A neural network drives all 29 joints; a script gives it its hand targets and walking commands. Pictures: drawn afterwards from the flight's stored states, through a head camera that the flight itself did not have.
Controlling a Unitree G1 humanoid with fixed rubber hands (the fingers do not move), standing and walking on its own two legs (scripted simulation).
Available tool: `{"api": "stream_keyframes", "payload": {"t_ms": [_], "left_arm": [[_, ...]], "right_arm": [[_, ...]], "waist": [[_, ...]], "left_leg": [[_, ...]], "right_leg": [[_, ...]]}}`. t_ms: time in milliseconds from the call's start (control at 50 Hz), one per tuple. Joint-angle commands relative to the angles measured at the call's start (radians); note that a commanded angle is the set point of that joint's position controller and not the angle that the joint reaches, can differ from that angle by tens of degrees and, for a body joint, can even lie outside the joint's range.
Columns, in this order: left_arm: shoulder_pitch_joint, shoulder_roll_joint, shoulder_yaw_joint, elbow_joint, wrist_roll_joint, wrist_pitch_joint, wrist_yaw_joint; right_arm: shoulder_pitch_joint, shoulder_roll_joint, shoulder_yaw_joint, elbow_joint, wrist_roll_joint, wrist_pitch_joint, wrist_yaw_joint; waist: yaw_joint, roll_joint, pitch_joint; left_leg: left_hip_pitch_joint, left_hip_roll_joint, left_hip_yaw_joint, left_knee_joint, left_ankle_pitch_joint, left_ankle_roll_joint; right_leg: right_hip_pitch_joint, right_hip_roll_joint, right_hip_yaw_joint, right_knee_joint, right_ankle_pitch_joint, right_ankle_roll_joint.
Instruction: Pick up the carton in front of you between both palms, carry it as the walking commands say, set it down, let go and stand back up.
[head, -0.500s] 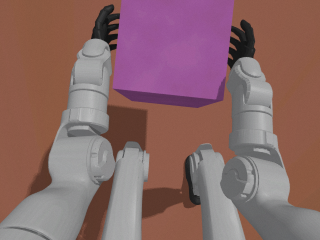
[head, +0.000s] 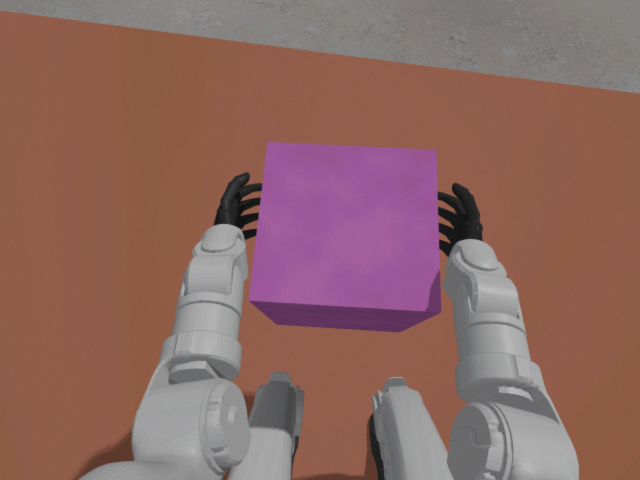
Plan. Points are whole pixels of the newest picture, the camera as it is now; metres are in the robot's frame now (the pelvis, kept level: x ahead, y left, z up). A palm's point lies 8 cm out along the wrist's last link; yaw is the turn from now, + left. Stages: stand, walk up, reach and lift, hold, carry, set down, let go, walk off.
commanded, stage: reach and lift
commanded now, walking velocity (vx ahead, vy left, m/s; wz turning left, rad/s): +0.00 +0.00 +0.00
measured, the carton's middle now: (343, 251) +0.42 +0.00 -0.11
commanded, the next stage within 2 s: hold in 1.68 s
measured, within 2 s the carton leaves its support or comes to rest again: neither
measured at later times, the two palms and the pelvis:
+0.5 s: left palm (195, 222) +0.36 +0.15 +0.11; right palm (534, 225) +0.36 -0.15 +0.12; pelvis +0.05 -0.01 +0.12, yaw +1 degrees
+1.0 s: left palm (173, 223) +0.34 +0.15 +0.16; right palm (573, 221) +0.34 -0.15 +0.17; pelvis +0.04 -0.01 +0.14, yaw +1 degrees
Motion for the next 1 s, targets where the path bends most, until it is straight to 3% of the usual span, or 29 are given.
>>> {"api": "stream_keyframes", "payload": {"t_ms": [0, 320, 500, 600, 760, 860, 980], "left_arm": [[-0.562, -1.127, -0.543, -0.010, -0.179, -0.036, -0.246], [-0.266, -1.133, -0.618, -0.103, -0.179, -0.011, -0.258], [-0.114, -1.120, -0.691, -0.236, -0.209, 0.065, -0.249], [-0.070, -1.106, -0.720, -0.311, -0.220, 0.136, -0.250], [-0.132, -1.084, -0.603, -0.242, -0.166, 0.181, -0.274], [-0.224, -1.117, -0.636, -0.274, -0.188, 0.169, -0.283], [-0.219, -1.122, -0.652, -0.282, -0.195, 0.176, -0.279]], "right_arm": [[-0.653, 1.068, 0.635, 0.038, 0.163, -0.010, 0.272], [-0.317, 1.090, 0.718, -0.012, 0.139, 0.024, 0.285], [-0.144, 1.065, 0.771, -0.108, 0.154, 0.100, 0.297], [-0.098, 1.042, 0.783, -0.156, 0.167, 0.165, 0.311], [-0.172, 1.015, 0.664, -0.088, 0.110, 0.205, 0.337], [-0.263, 1.044, 0.700, -0.127, 0.130, 0.193, 0.343], [-0.262, 1.033, 0.717, -0.145, 0.134, 0.197, 0.340]], "waist": [[0.014, 0.035, -0.744], [0.013, 0.022, -0.458], [0.012, 0.020, -0.290], [0.007, 0.018, -0.158], [0.015, 0.017, 0.038], [0.012, 0.017, -0.055], [0.008, 0.015, -0.089]], "left_leg": [[0.625, -0.114, 0.050, -0.218, 0.238, 0.006], [0.992, -0.089, 0.002, -0.549, 0.386, 0.017], [1.222, -0.069, -0.010, -0.745, 0.490, 0.009], [1.297, -0.062, -0.009, -0.843, 0.442, 0.004], [1.272, -0.053, 0.009, -0.899, 0.206, 0.020], [1.300, -0.052, 0.009, -0.879, 0.241, 0.019], [1.329, -0.054, 0.009, -0.887, 0.267, 0.015]], "right_leg": [[0.402, 0.124, -0.084, -0.211, 0.186, -0.016], [0.866, 0.071, -0.007, -0.561, 0.374, -0.034], [1.115, 0.055, 0.001, -0.757, 0.483, -0.037], [1.204, 0.046, -0.001, -0.851, 0.451, -0.038], [1.176, 0.030, -0.010, -0.910, 0.212, -0.055], [1.210, 0.031, -0.012, -0.893, 0.245, -0.053], [1.236, 0.035, -0.014, -0.897, 0.272, -0.050]]}}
